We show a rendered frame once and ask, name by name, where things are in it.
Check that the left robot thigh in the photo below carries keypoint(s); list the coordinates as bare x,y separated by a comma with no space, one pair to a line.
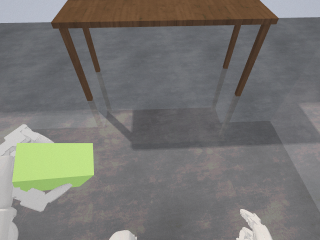
123,235

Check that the table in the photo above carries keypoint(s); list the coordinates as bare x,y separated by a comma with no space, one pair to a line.
87,14

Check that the robot left forearm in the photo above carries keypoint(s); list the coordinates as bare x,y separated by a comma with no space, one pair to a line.
8,230

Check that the robot right hand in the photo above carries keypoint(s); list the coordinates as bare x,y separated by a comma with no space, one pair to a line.
259,231

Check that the sponge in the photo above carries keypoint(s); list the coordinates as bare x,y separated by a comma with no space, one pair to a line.
46,166

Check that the robot left hand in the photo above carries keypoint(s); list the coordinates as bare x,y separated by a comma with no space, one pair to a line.
34,199

